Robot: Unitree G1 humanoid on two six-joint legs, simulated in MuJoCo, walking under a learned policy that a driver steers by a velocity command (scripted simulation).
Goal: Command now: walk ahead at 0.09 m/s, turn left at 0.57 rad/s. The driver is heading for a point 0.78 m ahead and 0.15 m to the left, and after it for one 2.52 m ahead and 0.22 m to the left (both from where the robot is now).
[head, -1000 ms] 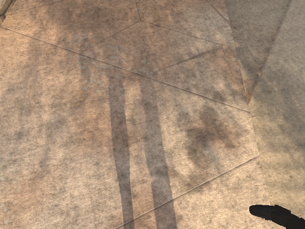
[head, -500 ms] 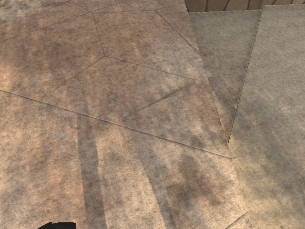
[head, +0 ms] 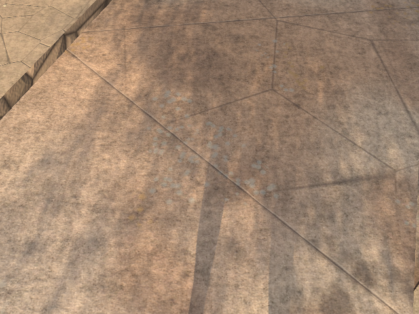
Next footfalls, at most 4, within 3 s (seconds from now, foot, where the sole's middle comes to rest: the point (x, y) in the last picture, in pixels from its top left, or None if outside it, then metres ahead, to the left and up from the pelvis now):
0.02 left None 0.13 0.11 -0.77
0.46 right None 0.14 -0.11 -0.77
0.92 left None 0.26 0.26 -0.77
1.38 right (165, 264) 0.59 0.18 -0.77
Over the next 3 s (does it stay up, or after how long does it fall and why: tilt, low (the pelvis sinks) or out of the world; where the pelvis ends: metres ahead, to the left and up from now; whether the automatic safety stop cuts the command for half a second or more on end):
stays up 1.16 0.17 -0.01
